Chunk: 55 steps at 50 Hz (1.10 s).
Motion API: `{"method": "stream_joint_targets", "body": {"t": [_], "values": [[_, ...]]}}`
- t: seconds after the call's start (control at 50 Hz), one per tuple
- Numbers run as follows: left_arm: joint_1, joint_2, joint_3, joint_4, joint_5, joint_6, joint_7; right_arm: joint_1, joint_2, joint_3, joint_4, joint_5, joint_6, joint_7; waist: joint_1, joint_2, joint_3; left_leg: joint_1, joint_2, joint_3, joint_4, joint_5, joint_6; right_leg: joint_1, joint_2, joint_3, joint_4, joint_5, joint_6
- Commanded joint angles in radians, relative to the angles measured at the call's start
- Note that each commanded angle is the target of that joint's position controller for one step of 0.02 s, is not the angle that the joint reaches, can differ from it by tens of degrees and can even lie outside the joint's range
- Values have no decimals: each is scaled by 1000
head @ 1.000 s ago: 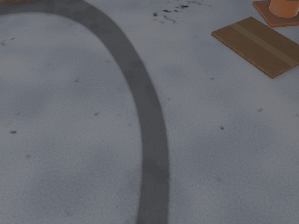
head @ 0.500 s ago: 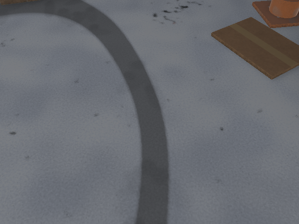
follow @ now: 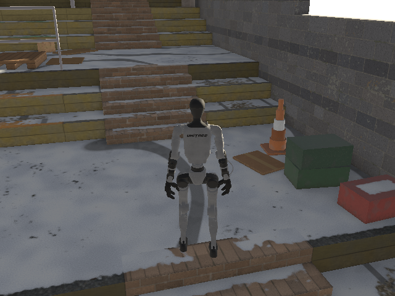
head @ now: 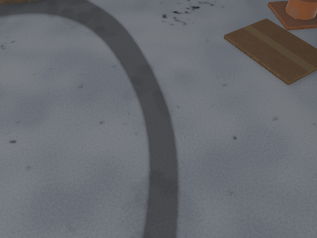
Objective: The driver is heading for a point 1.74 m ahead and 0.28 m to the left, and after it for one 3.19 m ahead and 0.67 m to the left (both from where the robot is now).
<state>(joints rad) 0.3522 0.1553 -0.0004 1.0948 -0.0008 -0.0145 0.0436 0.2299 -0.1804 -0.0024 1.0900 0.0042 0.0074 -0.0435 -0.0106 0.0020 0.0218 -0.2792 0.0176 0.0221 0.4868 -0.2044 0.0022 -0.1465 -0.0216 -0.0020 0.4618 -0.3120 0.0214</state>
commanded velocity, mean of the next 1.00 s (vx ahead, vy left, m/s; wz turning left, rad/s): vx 0.37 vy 0.00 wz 0.00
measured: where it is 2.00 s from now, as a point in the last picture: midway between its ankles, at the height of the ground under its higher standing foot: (156, 183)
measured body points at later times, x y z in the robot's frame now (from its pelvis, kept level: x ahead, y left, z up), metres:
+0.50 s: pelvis +0.13 +0.03 +0.00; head +0.13 +0.03 +0.45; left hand +0.27 +0.25 -0.12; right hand +0.07 -0.15 -0.15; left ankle +0.03 +0.13 -0.74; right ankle +0.17 -0.11 -0.65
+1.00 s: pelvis +0.40 -0.02 +0.01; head +0.41 -0.02 +0.46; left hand +0.38 +0.24 -0.14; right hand +0.55 -0.27 -0.10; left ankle +0.56 +0.16 -0.66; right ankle +0.36 -0.10 -0.74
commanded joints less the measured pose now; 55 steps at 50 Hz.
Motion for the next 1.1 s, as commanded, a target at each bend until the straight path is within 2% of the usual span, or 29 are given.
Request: {"method": "stream_joint_targets", "body": {"t": [0.02, 0.04, 0.06, 0.1, 0.14, 0.18, 0.24, 0.26, 0.28, 0.3, 0.32, 0.34, 0.36, 0.4, 0.46, 0.52, 0.56, 0.58, 0.6, 0.62, 0.66, 0.68, 0.7, 0.72, 0.76, 0.78, 0.82, 0.94, 1.1], "values": [[95, 79, 11, -5, 0, -3, 2, 43, -90, -13, -19, 0, -5, -3, 0, -4, 31, 102, 24, -31, -72, 92, 51, -139, -5, -2, -103, 111, -39], [118, 71, 11, 6, -2, -2, 2, 61, -85, -12, -8, 1, -5, -3, 2, -2, 6, 112, 10, -19, -68, -19, 53, -129, 7, -15, -99, 13, -44], [98, 135, 38, -28, 23, -14, -72, 64, -128, -42, -31, -36, -36, 74, -10, -1, 89, 53, 23, -17, -137, -333, 39, -208, -15, 16, -188, -304, -72], [137, 175, 72, -30, 49, -28, -103, 41, -145, -68, -51, -43, -67, 115, 31, -43, 142, -51, 7, -11, -103, -451, 42, -175, -84, 101, -232, -453, -154], [213, 167, 84, -15, 42, -60, -65, -45, -80, -73, -98, -49, -88, 80, 83, -156, 114, -216, -27, 58, 68, -230, 10, 36, -253, 287, -296, -445, -270], [67, 130, 70, -94, 42, -96, -24, -100, -48, -71, -156, -51, -115, 38, 51, -173, 91, -192, 13, -18, 193, -213, 62, 13, -339, 355, -375, -287, -291], [-119, 182, 77, -172, 12, -75, -6, 94, -62, -85, -108, -39, -138, 43, -71, -93, 85, 173, -30, 64, -98, -9, 105, -142, -212, 169, -289, -260, -236], [-40, 175, 79, -143, 36, -53, -17, 157, -60, -88, -78, -42, -153, 52, -64, -38, 65, 291, -18, 38, -143, 35, 99, -159, -164, 113, -164, -199, -229], [53, 121, 71, -112, 78, -46, -29, 243, -60, -87, -63, -51, -166, 55, -67, 39, 12, 415, 44, -54, -127, -4, 130, -217, -97, 51, 47, -121, -204], [13, 9, 46, -173, 105, -66, -51, 447, -117, -86, -34, -50, -173, 47, -133, 273, -71, 635, 296, -542, -240, -105, 366, -530, 56, -6, 400, -222, -127], [-121, 74, 73, -212, 81, -101, -55, 530, -126, -71, -9, -90, -178, 48, -195, 190, 68, 635, 384, -717, -350, -239, 394, -772, 75, 215, 654, -249, -151], [-165, 86, 76, -217, 55, -122, -53, 416, -114, -60, -19, -103, -175, 62, -129, 108, 138, 546, 383, -595, -337, -244, 339, -857, 45, 249, 841, -149, -194], [-135, 121, 87, -193, 47, -130, -56, 303, -65, -43, -53, -107, -164, 69, -76, 32, 103, 451, 331, -451, -326, -203, 303, -797, 16, 194, 919, -76, -213], [-120, 30, 68, -202, 70, -108, -73, 165, 10, -5, -108, -78, -152, 62, 13, 25, 95, 264, 266, -276, -365, -76, 263, -702, -58, 124, 910, 50, -229], [-193, 26, 60, -235, 64, -78, -91, 155, 26, 18, -136, -73, -152, 38, 17, 32, 49, 176, 197, -140, -423, 91, 243, -636, -114, 38, 749, 164, -161], [-352, 1, 37, -287, 50, -65, -93, 232, -33, 13, -107, -57, -154, 61, -28, 53, 48, 61, 121, -20, -414, 276, 227, -432, -77, -70, 359, 173, -78], [-384, 23, 37, -304, 59, -48, -95, 324, -85, -1, -65, -48, -153, 88, -41, 71, 73, 196, 217, -87, -379, 380, 252, -501, -71, -52, 265, 168, -75], [-390, 93, 52, -316, -70, -83, -68, 300, -216, -56, -68, 48, -110, 40, -34, 46, 136, 266, 212, -96, -340, 359, 202, -542, -34, -77, 219, 150, -62], [-407, 101, 49, -324, -79, -103, -64, 311, -215, -57, -66, 55, -93, 20, -26, 54, 120, 294, 232, -105, -309, 408, 187, -524, -28, -69, 157, 158, -67], [-397, 115, 57, -324, -68, -115, -64, 310, -194, -58, -61, 36, -83, 11, -1, 80, 96, 307, 246, -98, -267, 553, 171, -461, -10, -79, 127, 190, -80], [-176, 183, 101, -249, -49, -111, -61, 265, -144, -57, -65, 15, -76, 10, 113, 119, -40, 279, 183, -17, -21, 793, 128, -156, 50, -99, 80, 247, -131], [24, 231, 127, -194, -42, -101, -52, 223, -103, -47, -84, 6, -83, 18, 197, 104, -151, 92, 139, 13, 209, 681, 93, 147, -19, -5, 106, 237, -183], [201, 312, 145, -161, -26, -81, -37, 226, -30, -29, -110, -12, -94, 24, 218, -112, -282, -174, 1, 65, 589, 183, 44, 417, -251, 352, 25, 56, -264], [179, 300, 133, -163, -10, -84, -40, 288, 55, -12, -112, 14, -127, 37, 158, -298, -382, -411, -104, -89, 885, -327, 30, 537, -397, 819, -192, -95, -395], [-38, 152, 91, -200, -16, -91, -46, 109, -84, -44, -171, 56, -158, 52, 113, -138, -142, -549, 32, -118, 965, -179, 72, 277, -328, 556, -227, -136, -314], [-125, 125, 78, -208, -8, -98, -57, 70, -96, -52, -187, 47, -154, 42, 62, -34, -93, -486, 85, -94, 899, -93, 77, 116, -290, 428, -259, -17, -278], [-170, 91, 64, -191, 4, -107, -71, 126, -87, -67, -173, 23, -121, 27, -11, -44, -55, -359, 136, -100, 795, -34, 75, -64, -218, 262, -301, 90, -243], [-58, 191, 76, -146, 5, -106, -47, -23, -103, -69, -227, -1, -92, 22, -8, -29, 20, -480, 157, -71, 506, 199, 24, -107, -185, 120, -361, 247, -263], [89, 224, 83, -105, -20, -79, -29, -297, -97, -51, -300, 18, -105, 62, 82, -48, 60, -444, 85, -24, 101, 281, 23, 111, -212, 59, -310, 269, -220]]}}
Next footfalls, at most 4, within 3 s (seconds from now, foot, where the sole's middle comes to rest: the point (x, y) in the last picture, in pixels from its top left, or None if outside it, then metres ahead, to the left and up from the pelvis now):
0.68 right None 0.40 -0.10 -0.77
1.22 left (132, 193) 0.71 0.14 -0.77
1.66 right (178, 162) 0.88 -0.08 -0.77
2.64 left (119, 122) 1.14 0.23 -0.77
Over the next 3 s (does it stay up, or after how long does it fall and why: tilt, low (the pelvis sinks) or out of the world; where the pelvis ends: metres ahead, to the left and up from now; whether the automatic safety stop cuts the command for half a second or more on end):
stays up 1.17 0.19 0.01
